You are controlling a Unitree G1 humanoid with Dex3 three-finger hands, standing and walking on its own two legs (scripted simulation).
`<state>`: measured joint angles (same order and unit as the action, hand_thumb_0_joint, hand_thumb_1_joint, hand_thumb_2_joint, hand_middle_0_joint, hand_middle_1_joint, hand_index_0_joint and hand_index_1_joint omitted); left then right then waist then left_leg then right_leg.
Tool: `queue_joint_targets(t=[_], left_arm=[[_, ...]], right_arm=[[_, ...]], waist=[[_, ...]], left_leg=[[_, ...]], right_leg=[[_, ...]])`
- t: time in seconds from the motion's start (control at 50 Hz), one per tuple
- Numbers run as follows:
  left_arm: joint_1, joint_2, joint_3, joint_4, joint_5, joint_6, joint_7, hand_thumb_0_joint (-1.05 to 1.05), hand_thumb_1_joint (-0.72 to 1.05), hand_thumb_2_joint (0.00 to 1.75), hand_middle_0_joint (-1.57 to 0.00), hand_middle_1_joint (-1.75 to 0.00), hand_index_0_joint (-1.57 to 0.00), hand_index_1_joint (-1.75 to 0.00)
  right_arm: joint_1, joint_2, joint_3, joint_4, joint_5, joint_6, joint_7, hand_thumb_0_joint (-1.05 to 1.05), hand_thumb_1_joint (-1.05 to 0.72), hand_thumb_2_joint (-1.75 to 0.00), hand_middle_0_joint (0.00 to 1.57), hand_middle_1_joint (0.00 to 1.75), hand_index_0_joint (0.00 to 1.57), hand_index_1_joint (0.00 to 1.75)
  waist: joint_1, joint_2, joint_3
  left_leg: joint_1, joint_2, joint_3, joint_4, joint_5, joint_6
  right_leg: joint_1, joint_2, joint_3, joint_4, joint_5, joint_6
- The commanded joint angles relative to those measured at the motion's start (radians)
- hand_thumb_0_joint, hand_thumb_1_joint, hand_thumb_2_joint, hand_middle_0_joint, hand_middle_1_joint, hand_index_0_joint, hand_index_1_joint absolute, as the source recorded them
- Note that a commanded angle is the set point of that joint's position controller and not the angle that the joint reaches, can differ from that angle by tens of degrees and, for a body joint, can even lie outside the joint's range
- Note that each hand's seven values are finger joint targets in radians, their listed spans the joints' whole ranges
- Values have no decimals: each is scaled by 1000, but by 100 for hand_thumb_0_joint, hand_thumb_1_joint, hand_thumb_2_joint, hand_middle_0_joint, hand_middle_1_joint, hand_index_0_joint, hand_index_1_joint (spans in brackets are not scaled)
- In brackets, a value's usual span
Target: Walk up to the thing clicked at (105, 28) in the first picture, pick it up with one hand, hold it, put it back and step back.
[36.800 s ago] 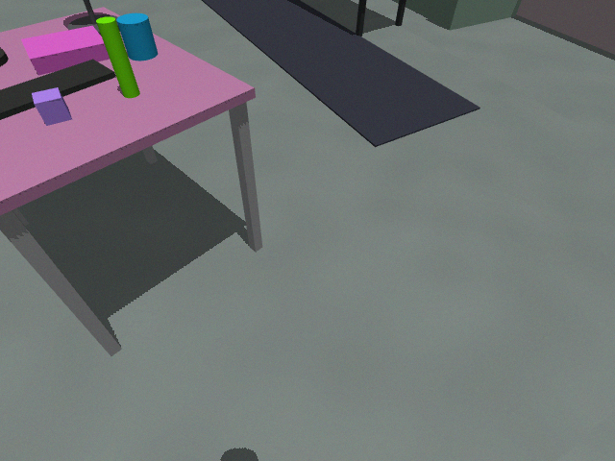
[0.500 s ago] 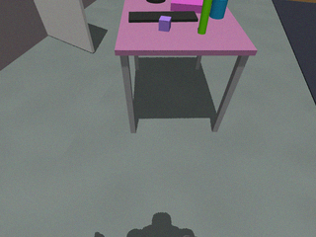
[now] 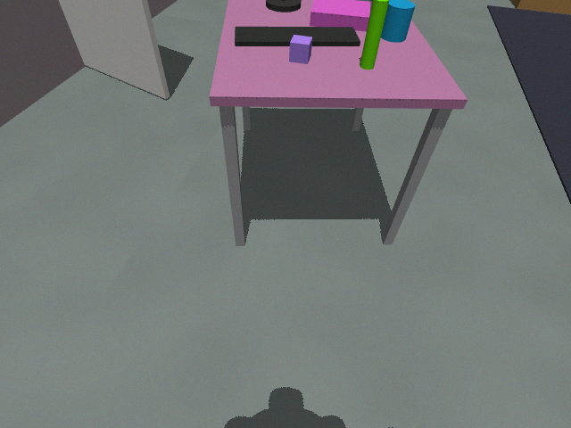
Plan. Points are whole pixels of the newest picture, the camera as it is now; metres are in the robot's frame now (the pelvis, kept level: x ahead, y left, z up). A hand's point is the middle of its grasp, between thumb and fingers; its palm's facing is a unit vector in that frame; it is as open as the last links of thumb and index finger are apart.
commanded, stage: step back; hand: right
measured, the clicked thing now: (373, 34) +1.15 -0.24 +0.05
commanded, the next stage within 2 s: stand in 0.30 s
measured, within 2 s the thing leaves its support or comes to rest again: neither
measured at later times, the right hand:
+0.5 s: hand out of the picture +0.14 -0.25 -0.14, palm faces +0.02 +0.94 -0.33, open 7.4 cm
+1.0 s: hand out of the picture +0.07 -0.26 -0.14, palm faces +0.00 +0.95 -0.32, open 7.4 cm
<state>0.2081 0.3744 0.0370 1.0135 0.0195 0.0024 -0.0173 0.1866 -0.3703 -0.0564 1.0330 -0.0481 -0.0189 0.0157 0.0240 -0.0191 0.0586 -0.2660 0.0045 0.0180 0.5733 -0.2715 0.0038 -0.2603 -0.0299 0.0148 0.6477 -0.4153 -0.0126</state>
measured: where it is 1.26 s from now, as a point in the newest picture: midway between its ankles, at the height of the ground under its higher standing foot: outside the picture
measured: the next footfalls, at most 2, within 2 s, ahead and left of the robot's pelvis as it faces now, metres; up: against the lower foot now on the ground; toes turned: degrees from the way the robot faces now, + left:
none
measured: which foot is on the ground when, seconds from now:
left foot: down 0.00-1.00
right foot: down 0.00-1.00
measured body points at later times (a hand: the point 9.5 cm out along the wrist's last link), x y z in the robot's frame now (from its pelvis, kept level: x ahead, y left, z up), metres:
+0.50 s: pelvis +0.03 +0.00 +0.01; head +0.05 +0.00 +0.46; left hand +0.15 +0.29 -0.11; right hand +0.14 -0.30 -0.11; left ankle +0.02 +0.12 -0.73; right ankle +0.00 -0.13 -0.73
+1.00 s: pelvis +0.00 -0.01 +0.02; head +0.01 -0.01 +0.47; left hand +0.07 +0.29 -0.11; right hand +0.07 -0.31 -0.12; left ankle +0.02 +0.12 -0.73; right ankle +0.00 -0.13 -0.73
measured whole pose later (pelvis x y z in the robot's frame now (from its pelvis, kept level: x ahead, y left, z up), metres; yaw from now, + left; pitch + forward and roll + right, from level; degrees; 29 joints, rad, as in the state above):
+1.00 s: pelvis +0.00 -0.01 +0.02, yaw -1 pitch -3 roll +0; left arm 0.12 0.35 0.00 1.14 0.01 -0.01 -0.01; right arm 0.10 -0.35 -0.01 1.15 -0.02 -0.01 0.02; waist 0.00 0.01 0.06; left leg -0.12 0.03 0.03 0.31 -0.14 -0.02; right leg -0.09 0.00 0.01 0.31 -0.17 0.01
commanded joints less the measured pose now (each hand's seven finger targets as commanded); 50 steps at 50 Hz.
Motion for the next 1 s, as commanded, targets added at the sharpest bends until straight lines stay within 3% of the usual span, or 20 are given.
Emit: queue_joint_targets(t=[0.0, 0.02, 0.04, 0.06, 0.1, 0.2, 0.26, 0.28, 0.32, 0.4, 0.52, 0.66, 0.72, 0.8, 0.9, 0.98], left_arm=[[-24, 171, 39, -45, -10, -44, 19, 0, 90, 90, -20, -30, -20, -30], [-8, 186, 44, -32, -8, -51, 23, 0, 90, 90, -20, -30, -20, -30], [-17, 210, 49, -29, -8, -55, 27, 0, 90, 90, -20, -30, -20, -30], [-41, 228, 51, -31, -9, -57, 27, 0, 90, 90, -20, -30, -20, -30], [-85, 231, 46, -40, -11, -54, 28, 0, 90, 90, -20, -30, -20, -30], [-117, 207, 34, -30, -9, -48, 35, 0, 90, 90, -20, -30, -20, -30], [-115, 219, 38, -18, -8, -48, 38, 0, 90, 90, -20, -30, -20, -30], [-129, 188, 17, -5, -23, -45, 33, 0, 90, 90, -20, -30, -20, -30], [-148, 181, 14, -6, -24, -41, 33, 0, 90, 90, -20, -30, -20, -30], [-167, 183, 12, 10, -20, -37, 34, 0, 90, 90, -20, -30, -20, -30], [-189, 186, 11, 28, -16, -40, 31, 0, 90, 90, -20, -30, -20, -30], [-198, 195, 12, 46, -12, -40, 28, 0, 90, 90, -20, -30, -20, -30], [-189, 187, 8, 54, -12, -38, 24, 0, 90, 90, -20, -30, -20, -30], [-184, 194, 7, 57, -11, -39, 22, 0, 90, 90, -20, -30, -20, -30], [-162, 195, 6, 62, -11, -43, 21, 0, 90, 90, -20, -30, -20, -30], [-155, 201, 6, 62, -10, -41, 21, 0, 90, 90, -20, -30, -20, -30]], right_arm=[[-114, -235, -39, -82, 12, -28, -17, 0, -90, -90, 20, 30, 20, 30], [-123, -213, -33, -79, 21, -27, -17, 0, -90, -90, 20, 30, 20, 30], [-115, -197, -28, -76, 27, -24, -19, 0, -90, -90, 20, 30, 20, 30], [-86, -188, -26, -71, 34, -23, -22, 0, -90, -90, 20, 30, 20, 30], [-89, -192, -31, -52, 28, -22, -28, 0, -90, -90, 20, 30, 20, 30], [-114, -194, -33, -31, 33, -22, -30, 0, -90, -90, 20, 30, 20, 30], [-139, -182, -31, -26, 34, -16, -30, 0, -90, -90, 20, 30, 20, 30], [-129, -183, -16, -24, 46, -16, -28, 0, -90, -90, 20, 30, 20, 30], [-151, -196, -15, -13, 45, -18, -26, 0, -90, -90, 20, 30, 20, 30], [-164, -190, -8, -3, 43, -18, -26, 0, -90, -90, 20, 30, 20, 30], [-191, -182, -2, 9, 45, -19, -25, 0, -90, -90, 20, 30, 20, 30], [-193, -180, 3, 23, 44, -16, -21, 0, -90, -90, 20, 30, 20, 30], [-190, -179, 6, 33, 41, -12, -18, 0, -90, -90, 20, 30, 20, 30], [-165, -185, 5, 45, 39, -12, -13, 0, -90, -90, 20, 30, 20, 30], [-151, -182, 6, 47, 36, -15, -11, 0, -90, -90, 20, 30, 20, 30], [-131, -179, 7, 52, 35, -12, -10, 0, -90, -90, 20, 30, 20, 30]], waist=[[16, 169, -32], [25, 157, -83], [13, 119, -123], [-7, 79, -133], [-18, 46, -116], [-18, 15, -140], [-13, -23, -132], [-28, -13, -136], [-21, 10, -128], [-24, 25, -157], [-26, 26, -164], [-32, 18, -111], [-28, 9, -66], [-32, 10, -42], [-27, 6, -77], [-33, -8, -47]], left_leg=[[3, 209, -211, -210, 81, 96], [17, 175, -155, -148, 239, 62], [28, 139, -110, -104, 310, 42], [20, 109, -89, -92, 268, 29], [69, 99, -69, -88, 267, 25], [114, 126, -73, -93, 375, 54], [101, 109, -41, -70, 335, 48], [150, 119, -85, -128, 429, 37], [175, 132, -92, -153, 459, 31], [228, 140, -85, -193, 500, 23], [252, 141, -72, -237, 462, 11], [227, 134, -73, -289, 298, 5], [205, 127, -77, -309, 160, 1], [171, 121, -83, -319, 87, 2], [183, 129, -88, -316, 122, 9], [169, 122, -89, -315, 79, 8]], right_leg=[[49, -4, -4, -182, 114, -19], [126, -23, 29, -218, 254, -21], [165, -45, 61, -197, 382, -30], [188, -71, 93, -181, 420, -44], [136, -94, 103, -164, 465, -55], [141, -74, 62, -149, 516, -39], [155, -85, 78, -165, 556, -40], [145, -102, 91, -197, 631, -30], [155, -87, 74, -221, 596, -12], [194, -90, 65, -256, 585, -6], [218, -101, 67, -307, 574, -4], [189, -101, 78, -363, 448, -1], [135, -95, 87, -403, 303, 1], [108, -94, 97, -427, 207, -1], [125, -96, 95, -409, 262, -3], [85, -93, 102, -423, 181, -2]])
